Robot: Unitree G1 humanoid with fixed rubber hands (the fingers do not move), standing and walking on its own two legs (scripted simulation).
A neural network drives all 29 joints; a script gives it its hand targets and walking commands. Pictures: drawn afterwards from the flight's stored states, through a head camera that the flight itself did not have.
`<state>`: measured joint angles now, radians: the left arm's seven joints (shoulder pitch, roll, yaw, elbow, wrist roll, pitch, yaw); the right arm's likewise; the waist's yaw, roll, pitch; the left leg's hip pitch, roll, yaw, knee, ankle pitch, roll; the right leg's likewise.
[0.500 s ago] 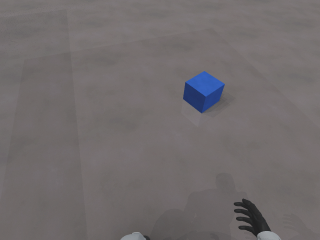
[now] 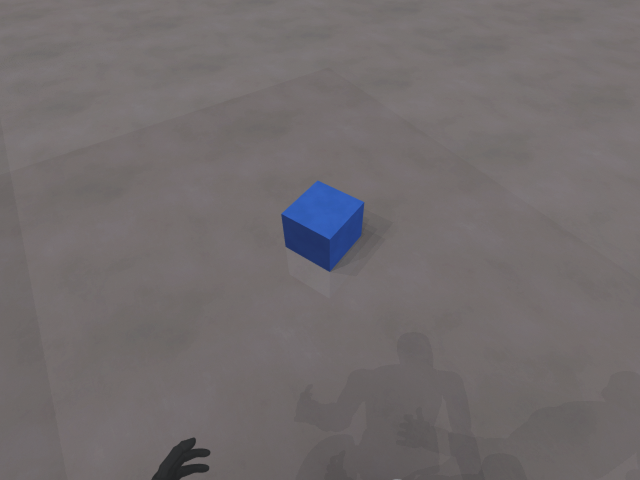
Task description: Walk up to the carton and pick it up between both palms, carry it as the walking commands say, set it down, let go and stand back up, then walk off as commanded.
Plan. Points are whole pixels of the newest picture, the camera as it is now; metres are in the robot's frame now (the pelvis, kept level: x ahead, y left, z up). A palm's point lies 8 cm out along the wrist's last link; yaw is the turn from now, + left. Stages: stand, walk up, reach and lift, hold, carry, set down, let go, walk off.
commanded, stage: walk up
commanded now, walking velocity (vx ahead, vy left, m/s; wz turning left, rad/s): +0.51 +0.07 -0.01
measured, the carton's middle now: (323, 225) +1.12 -0.05 -0.66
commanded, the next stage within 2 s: none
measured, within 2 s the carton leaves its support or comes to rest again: neither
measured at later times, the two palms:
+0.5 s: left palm out of the picture +0.12 +0.24 -0.12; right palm (431, 307) +0.40 -0.19 -0.09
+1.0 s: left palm (203, 264) +0.53 +0.21 -0.12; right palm (473, 347) +0.33 -0.24 -0.11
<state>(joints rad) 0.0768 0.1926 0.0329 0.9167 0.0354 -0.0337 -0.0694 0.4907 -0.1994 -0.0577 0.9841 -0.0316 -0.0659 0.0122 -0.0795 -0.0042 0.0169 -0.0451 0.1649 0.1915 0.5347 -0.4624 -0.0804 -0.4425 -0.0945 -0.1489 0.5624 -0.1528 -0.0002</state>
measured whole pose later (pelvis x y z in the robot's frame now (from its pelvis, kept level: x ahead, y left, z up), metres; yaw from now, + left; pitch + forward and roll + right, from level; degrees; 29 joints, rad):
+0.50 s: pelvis +0.22 +0.03 +0.01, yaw +0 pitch +1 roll -1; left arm 0.45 0.18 0.03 1.11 0.03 -0.07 0.00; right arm 0.04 -0.20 -0.04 0.91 -0.03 -0.03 0.06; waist 0.11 0.00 0.01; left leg -0.43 0.10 0.15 0.50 -0.17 -0.04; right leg 0.01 -0.08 -0.17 0.36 -0.37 0.06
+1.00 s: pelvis +0.41 -0.01 +0.02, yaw -1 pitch -1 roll +1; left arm 0.09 0.20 0.04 1.00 0.02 0.00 -0.06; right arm 0.44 -0.18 -0.06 1.06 -0.03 -0.06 -0.01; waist -0.06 -0.03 0.07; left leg -0.03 0.12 0.18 0.38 -0.32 -0.08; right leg -0.45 -0.10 -0.14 0.57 -0.12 0.06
